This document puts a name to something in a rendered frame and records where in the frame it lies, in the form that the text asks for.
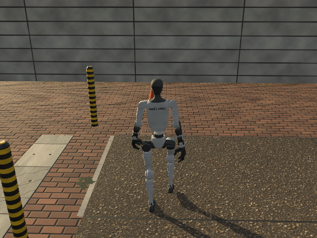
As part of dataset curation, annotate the robot right forearm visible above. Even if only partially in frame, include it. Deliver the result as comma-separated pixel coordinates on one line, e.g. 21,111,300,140
175,121,185,148

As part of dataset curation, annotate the left robot shin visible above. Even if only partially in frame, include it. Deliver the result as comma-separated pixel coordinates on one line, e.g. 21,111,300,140
145,171,154,205

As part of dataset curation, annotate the robot left hand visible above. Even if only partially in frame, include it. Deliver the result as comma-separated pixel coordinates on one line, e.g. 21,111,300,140
131,138,142,150

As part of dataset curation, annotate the right robot upper arm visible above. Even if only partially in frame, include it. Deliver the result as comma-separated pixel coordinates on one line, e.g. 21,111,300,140
168,100,180,128

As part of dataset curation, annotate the robot right hand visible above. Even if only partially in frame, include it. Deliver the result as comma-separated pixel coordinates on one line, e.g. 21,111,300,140
174,147,186,162

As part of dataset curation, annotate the left robot upper arm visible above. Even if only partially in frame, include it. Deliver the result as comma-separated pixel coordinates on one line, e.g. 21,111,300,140
135,100,147,127

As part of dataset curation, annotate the robot left forearm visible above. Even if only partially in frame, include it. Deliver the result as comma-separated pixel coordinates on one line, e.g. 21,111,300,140
132,120,140,140

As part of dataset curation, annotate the right robot foot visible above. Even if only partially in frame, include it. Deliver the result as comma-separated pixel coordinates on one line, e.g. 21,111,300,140
167,184,174,193

